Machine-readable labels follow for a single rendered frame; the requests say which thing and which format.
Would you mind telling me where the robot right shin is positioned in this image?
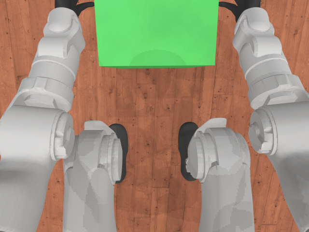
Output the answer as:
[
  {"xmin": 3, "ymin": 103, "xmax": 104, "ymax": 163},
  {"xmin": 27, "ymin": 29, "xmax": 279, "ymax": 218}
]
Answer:
[{"xmin": 185, "ymin": 118, "xmax": 251, "ymax": 178}]

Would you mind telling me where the left robot hand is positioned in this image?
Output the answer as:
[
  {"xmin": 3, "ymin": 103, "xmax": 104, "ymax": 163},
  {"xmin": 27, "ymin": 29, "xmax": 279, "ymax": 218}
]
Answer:
[{"xmin": 55, "ymin": 0, "xmax": 95, "ymax": 16}]

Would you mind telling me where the carton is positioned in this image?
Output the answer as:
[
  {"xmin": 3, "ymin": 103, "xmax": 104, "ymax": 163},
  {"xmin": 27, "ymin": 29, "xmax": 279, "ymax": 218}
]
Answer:
[{"xmin": 94, "ymin": 0, "xmax": 219, "ymax": 69}]

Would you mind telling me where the left robot upper arm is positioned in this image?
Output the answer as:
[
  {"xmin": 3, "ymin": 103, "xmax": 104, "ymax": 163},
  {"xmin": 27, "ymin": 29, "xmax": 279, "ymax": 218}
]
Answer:
[{"xmin": 0, "ymin": 105, "xmax": 75, "ymax": 232}]

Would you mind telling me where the left robot forearm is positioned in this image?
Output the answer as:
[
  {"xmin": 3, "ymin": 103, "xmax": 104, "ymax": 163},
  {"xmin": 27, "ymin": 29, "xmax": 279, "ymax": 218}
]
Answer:
[{"xmin": 0, "ymin": 7, "xmax": 85, "ymax": 124}]

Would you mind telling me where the robot shin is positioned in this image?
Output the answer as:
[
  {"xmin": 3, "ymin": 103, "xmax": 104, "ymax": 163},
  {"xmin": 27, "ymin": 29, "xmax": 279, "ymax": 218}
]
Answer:
[
  {"xmin": 63, "ymin": 120, "xmax": 118, "ymax": 173},
  {"xmin": 185, "ymin": 118, "xmax": 251, "ymax": 178}
]

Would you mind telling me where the right robot upper arm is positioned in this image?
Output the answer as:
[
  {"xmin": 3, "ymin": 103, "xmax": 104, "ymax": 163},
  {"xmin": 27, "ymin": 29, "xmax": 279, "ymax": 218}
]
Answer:
[{"xmin": 248, "ymin": 101, "xmax": 309, "ymax": 232}]

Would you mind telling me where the right robot forearm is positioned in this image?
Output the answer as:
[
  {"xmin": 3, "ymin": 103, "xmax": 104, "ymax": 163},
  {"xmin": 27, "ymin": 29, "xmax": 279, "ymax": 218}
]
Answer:
[{"xmin": 232, "ymin": 7, "xmax": 309, "ymax": 110}]

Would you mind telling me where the robot left shin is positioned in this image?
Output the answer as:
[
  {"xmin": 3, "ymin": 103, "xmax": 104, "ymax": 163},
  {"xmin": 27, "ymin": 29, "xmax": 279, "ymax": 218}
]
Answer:
[{"xmin": 63, "ymin": 120, "xmax": 118, "ymax": 173}]

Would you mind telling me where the right robot hand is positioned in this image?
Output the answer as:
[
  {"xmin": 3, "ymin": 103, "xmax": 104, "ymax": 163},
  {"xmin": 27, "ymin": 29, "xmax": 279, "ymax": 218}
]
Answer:
[{"xmin": 219, "ymin": 0, "xmax": 261, "ymax": 22}]

